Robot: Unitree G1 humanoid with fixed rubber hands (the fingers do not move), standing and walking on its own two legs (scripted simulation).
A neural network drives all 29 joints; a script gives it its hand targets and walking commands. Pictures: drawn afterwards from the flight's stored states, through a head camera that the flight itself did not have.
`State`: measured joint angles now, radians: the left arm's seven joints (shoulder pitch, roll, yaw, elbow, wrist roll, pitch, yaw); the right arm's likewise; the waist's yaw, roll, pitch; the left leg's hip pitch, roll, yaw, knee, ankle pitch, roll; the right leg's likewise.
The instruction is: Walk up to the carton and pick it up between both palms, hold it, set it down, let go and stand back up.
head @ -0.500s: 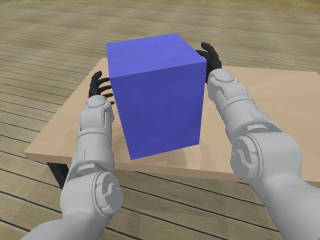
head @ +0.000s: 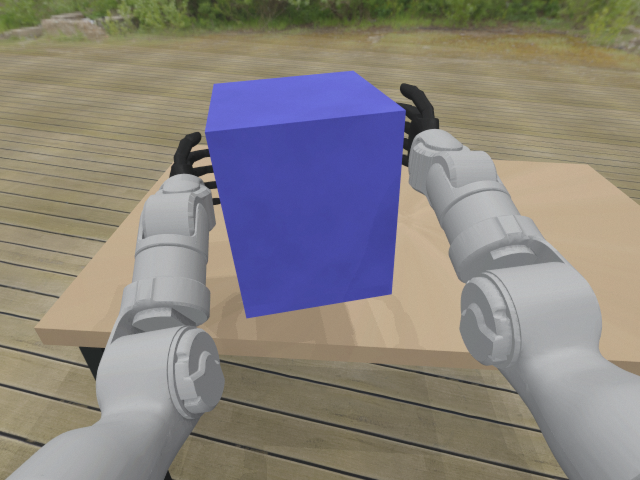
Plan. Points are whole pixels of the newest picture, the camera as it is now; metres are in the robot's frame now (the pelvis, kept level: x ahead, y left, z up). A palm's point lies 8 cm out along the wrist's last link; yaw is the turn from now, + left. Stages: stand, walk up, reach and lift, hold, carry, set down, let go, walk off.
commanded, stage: reach and lift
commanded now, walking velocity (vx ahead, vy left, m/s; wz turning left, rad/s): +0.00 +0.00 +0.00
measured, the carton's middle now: (302, 188) +0.43 +0.06 +0.22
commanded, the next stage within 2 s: hold in 1.10 s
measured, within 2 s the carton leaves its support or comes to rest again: neither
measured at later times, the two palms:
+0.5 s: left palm (181, 170) +0.37 +0.20 +0.27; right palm (428, 129) +0.39 -0.08 +0.33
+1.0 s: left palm (178, 161) +0.36 +0.20 +0.29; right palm (432, 117) +0.38 -0.08 +0.35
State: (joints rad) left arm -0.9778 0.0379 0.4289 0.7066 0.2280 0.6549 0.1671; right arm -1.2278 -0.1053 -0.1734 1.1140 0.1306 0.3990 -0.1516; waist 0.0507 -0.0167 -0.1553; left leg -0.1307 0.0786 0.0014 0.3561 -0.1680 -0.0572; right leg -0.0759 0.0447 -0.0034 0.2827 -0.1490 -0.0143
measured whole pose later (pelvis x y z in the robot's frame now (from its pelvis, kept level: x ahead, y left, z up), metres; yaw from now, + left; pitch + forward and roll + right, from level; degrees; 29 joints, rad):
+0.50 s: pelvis +0.00 +0.00 +0.00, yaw +0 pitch -4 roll -1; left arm -1.03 0.11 0.35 0.71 0.20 0.77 0.12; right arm -1.25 -0.11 -0.15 1.03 0.22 0.54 -0.24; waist 0.02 -0.02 -0.19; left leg -0.13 0.08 0.00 0.38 -0.18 -0.05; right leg -0.07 0.04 0.00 0.28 -0.15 -0.01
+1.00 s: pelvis +0.00 +0.00 +0.00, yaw +0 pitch -4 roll -2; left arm -1.04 0.12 0.34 0.66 0.20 0.83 0.10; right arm -1.27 -0.11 -0.15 0.99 0.26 0.60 -0.27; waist 0.01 -0.02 -0.19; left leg -0.13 0.08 0.00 0.38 -0.18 -0.05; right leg -0.07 0.04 0.00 0.28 -0.15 -0.01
